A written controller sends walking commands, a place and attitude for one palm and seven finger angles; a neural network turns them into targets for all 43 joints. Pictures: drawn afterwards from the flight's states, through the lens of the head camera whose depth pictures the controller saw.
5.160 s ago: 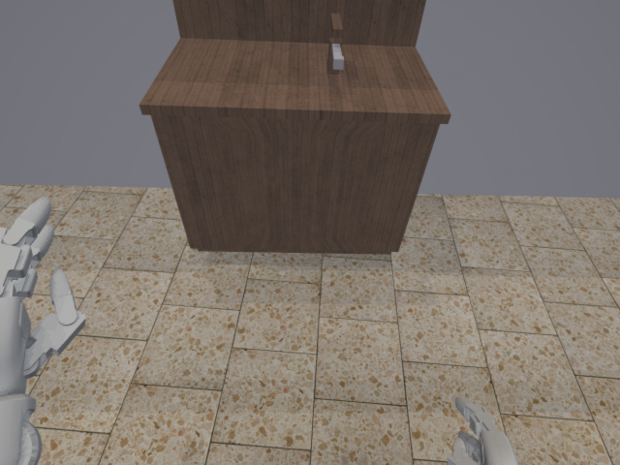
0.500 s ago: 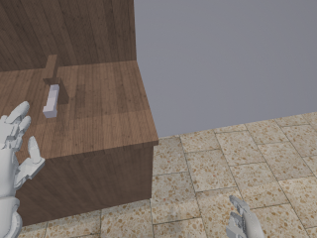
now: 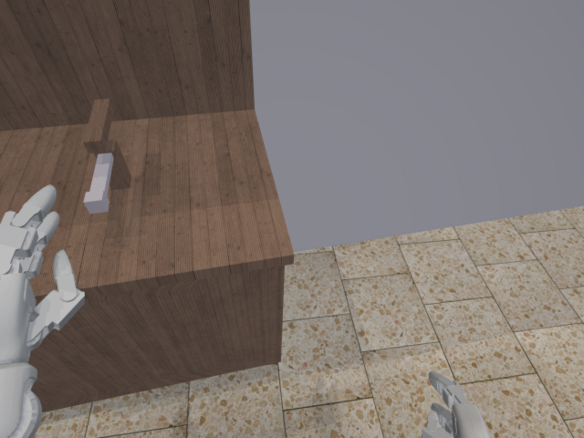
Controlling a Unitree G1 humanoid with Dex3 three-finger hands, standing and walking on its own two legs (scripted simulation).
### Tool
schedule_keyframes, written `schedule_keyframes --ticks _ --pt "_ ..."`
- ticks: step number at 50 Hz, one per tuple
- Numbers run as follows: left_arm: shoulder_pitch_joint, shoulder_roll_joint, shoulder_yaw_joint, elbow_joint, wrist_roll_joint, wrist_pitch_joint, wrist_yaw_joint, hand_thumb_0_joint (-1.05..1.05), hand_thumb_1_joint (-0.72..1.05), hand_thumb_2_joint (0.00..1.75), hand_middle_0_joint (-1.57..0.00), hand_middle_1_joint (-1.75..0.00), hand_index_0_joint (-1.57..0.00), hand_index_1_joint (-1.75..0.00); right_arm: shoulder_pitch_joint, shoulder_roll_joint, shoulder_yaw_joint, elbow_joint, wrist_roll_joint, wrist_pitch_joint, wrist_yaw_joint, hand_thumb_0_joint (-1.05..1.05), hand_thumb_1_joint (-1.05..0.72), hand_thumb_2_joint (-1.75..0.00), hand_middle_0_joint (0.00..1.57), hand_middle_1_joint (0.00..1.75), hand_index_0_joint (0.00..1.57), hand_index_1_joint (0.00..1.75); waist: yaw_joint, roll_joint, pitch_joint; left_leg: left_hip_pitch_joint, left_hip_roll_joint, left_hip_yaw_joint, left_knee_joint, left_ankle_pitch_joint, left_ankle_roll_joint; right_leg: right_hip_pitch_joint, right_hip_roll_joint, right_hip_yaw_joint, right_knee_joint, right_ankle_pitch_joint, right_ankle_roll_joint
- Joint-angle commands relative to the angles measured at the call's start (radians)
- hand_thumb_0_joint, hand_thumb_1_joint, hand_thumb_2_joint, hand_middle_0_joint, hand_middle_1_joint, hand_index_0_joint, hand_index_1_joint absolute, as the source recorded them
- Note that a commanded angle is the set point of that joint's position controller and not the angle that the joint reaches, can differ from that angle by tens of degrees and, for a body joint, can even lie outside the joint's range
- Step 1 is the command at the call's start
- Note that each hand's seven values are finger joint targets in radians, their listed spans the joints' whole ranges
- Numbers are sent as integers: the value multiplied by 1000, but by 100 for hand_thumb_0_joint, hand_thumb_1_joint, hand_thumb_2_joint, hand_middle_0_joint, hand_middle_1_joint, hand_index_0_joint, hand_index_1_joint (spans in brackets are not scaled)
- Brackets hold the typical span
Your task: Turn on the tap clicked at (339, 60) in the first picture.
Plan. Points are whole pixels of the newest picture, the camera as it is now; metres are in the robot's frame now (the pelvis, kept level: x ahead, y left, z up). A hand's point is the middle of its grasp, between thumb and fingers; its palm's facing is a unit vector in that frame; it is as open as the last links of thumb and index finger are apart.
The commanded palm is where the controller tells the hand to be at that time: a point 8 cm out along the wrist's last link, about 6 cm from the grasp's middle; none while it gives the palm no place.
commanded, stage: shuffle to correct the standing spot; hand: left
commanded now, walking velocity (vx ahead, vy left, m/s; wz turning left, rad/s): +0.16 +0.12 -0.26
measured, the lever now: (96, 201) +0.44 +0.37 +0.04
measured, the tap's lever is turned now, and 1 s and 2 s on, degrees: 0 0 0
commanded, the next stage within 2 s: come to a stop and stand still in 0.98 s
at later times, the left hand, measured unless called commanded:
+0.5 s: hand (113, 243) +0.28 +0.24 +0.15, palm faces +0.33 -0.86 -0.39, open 7.5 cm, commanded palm +0.22 +0.28 +0.17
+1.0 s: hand (101, 209) +0.32 +0.26 +0.16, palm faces +0.34 -0.82 -0.45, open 7.4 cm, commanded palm +0.28 +0.30 +0.17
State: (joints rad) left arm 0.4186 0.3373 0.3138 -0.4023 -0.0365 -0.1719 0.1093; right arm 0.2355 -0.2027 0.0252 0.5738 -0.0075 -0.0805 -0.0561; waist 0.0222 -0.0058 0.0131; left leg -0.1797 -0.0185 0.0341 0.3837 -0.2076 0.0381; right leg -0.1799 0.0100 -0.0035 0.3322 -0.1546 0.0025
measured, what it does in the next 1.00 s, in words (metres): walks ahead: right foot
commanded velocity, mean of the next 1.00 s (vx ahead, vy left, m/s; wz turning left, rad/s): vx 0.10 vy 0.16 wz -0.09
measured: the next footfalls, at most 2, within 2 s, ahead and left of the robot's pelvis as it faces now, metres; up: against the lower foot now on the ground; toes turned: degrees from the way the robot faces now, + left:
right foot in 0.78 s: +0.18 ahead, -0.01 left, +0.00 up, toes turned -4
left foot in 1.20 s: +0.20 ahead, +0.24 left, +0.00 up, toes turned -1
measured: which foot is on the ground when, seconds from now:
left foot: down 0.00-0.78, up 0.80-1.00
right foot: down 0.00-0.56, up 0.58-0.76, down 0.78-1.00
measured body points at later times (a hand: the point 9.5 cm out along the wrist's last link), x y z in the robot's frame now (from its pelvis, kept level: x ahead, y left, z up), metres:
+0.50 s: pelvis +0.05 +0.01 -0.02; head +0.06 +0.01 +0.43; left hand +0.26 +0.28 +0.17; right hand +0.21 -0.24 -0.10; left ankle +0.00 +0.09 -0.73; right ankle +0.01 -0.12 -0.75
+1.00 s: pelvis +0.10 +0.03 -0.01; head +0.12 +0.02 +0.43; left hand +0.30 +0.31 +0.18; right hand +0.24 -0.21 -0.12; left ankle +0.14 +0.21 -0.66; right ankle +0.15 -0.03 -0.75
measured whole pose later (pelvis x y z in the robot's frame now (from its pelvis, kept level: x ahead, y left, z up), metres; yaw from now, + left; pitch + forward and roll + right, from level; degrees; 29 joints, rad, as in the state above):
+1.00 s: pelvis +0.10 +0.03 -0.01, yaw -4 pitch -2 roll +2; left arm 0.48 0.36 0.39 -0.45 -0.05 -0.23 0.11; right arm 0.21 -0.24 0.00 0.62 0.00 -0.04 -0.01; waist 0.01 0.00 0.06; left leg -0.55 0.05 -0.04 1.12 -0.26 -0.02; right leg -0.32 -0.01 -0.13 0.56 -0.23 -0.10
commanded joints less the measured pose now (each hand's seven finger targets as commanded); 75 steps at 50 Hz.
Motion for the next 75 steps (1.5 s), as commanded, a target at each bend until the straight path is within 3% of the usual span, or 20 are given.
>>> schedule_keyframes --ticks 1,8,16,23,25,27,28,30,33,36,37,38,39,40,46,55,58,61,68,75 --pt "-60 177 119 -207 -3 -69 24 0 90 90 -20 -30 -20 -30 -102 -124 -61 -160 -2 -55 -10 0 -90 -90 20 30 20 30 -5 53 -128 -56 38 -33 -55 -56 -31 88 -22 59 -15 9 -25" --pt "-106 169 103 -202 -2 -72 23 0 90 90 -20 -30 -20 -30 -118 -134 -63 -151 -4 -51 -12 0 -90 -90 20 30 20 30 -19 64 -54 -89 72 -69 -33 -220 -4 -49 -28 100 55 -177 -53" --pt "-114 199 130 -239 -2 -87 29 0 90 90 -20 -30 -20 -30 -109 -136 -69 -156 9 -46 -3 0 -90 -90 20 30 20 30 -16 78 -120 -64 94 -45 115 137 5 12 -47 76 257 170 -72" --pt "-13 237 200 -268 -10 -115 32 0 90 90 -20 -30 -20 -30 -123 -121 -74 -159 17 -22 30 0 -90 -90 20 30 20 30 -3 -97 -125 -313 18 -8 378 -107 -26 207 -273 359 202 476 -191" --pt "7 230 210 -283 -17 -114 30 0 90 90 -20 -30 -20 -30 -107 -114 -69 -150 19 -9 34 0 -90 -90 20 30 20 30 -22 -47 -114 -177 38 -23 183 -94 -8 89 -227 276 262 374 -138" --pt "-13 223 203 -337 -28 -109 20 0 90 90 -20 -30 -20 -30 -100 -135 -75 -155 26 -8 22 0 -90 -90 20 30 20 30 -51 184 -135 153 130 -164 47 342 24 -207 -28 38 548 164 -23" --pt "-27 222 186 -360 -15 -115 22 0 90 90 -20 -30 -20 -30 -83 -127 -78 -161 23 -14 25 0 -90 -90 20 30 20 30 -59 282 -134 309 238 -281 32 630 56 -424 12 -33 683 -274 0" --pt "-16 200 170 -328 -1 -116 30 0 90 90 -20 -30 -20 -30 -57 -124 -88 -152 9 -32 34 0 -90 -90 20 30 20 30 -65 206 -121 474 227 -233 67 790 28 -626 19 -71 826 -381 -22" --pt "-45 192 146 -333 -2 -94 31 0 90 90 -20 -30 -20 -30 -56 -121 -82 -146 5 -42 39 0 -90 -90 20 30 20 30 -62 156 -55 304 181 -154 46 687 37 -531 -8 -133 670 -288 -24" --pt "14 198 165 -278 -14 -71 34 0 90 90 -20 -30 -20 -30 -98 -124 -68 -152 10 -36 30 0 -90 -90 20 30 20 30 -8 114 -104 27 130 -8 231 632 7 -50 -1 -185 270 1 -38" --pt "36 222 189 -263 -17 -68 35 0 90 90 -20 -30 -20 -30 -120 -127 -64 -154 12 -29 26 0 -90 -90 20 30 20 30 15 74 -154 -69 108 10 388 537 -5 132 -23 -166 165 128 -56" --pt "47 239 206 -260 -16 -71 37 0 90 90 -20 -30 -20 -30 -125 -125 -72 -156 16 -23 25 0 -90 -90 20 30 20 30 26 -52 -216 -279 44 33 670 297 -8 349 -172 47 170 307 -140" --pt "38 255 235 -267 -31 -87 31 0 90 90 -20 -30 -20 -30 -131 -130 -85 -176 12 -29 29 0 -90 -90 20 30 20 30 8 -184 -225 -450 -56 4 959 -234 -16 340 -396 453 93 469 -236" --pt "8 246 252 -275 -32 -99 30 0 90 90 -20 -30 -20 -30 -118 -149 -77 -169 -7 -19 31 0 -90 -90 20 30 20 30 -3 -56 -177 -420 9 -151 1010 -250 -25 143 -466 544 -12 224 -227" --pt "-21 219 195 -254 -18 -121 15 0 90 90 -20 -30 -20 -30 -102 -118 -62 -109 13 6 51 0 -90 -90 20 30 20 30 -29 -39 -65 -378 87 -91 844 -31 -62 -137 -321 198 -64 1 -133" --pt "-16 224 183 -272 -9 -76 68 0 90 90 -20 -30 -20 -30 -108 -96 -68 -124 7 -65 -1 0 -90 -90 20 30 20 30 12 -179 -120 -117 27 91 227 -28 -38 -52 -286 117 -2 -98 -98" --pt "-41 185 156 -261 -7 -68 71 0 90 90 -20 -30 -20 -30 -85 -102 -75 -119 14 -65 -18 0 -90 -90 20 30 20 30 -8 -121 -119 13 50 29 58 -10 -28 -89 -201 68 98 -147 -52" --pt "-97 174 142 -243 -3 -66 66 0 90 90 -20 -30 -20 -30 -107 -132 -74 -131 31 -68 -23 0 -90 -90 20 30 20 30 2 100 -105 -15 246 -219 -79 148 33 -126 -31 -23 290 -152 10" --pt "-156 175 94 -359 8 -72 41 0 90 90 -20 -30 -20 -30 -122 -107 -58 -123 6 -103 8 0 -90 -90 20 30 20 30 -9 284 -75 -60 241 -144 -84 175 11 -56 -11 -25 200 -131 -3" --pt "-32 192 155 -261 -22 -32 41 0 90 90 -20 -30 -20 -30 -106 -93 -64 -120 13 -84 16 0 -90 -90 20 30 20 30 -11 0 -139 -57 103 -11 52 -1 -53 15 -58 111 6 88 -36"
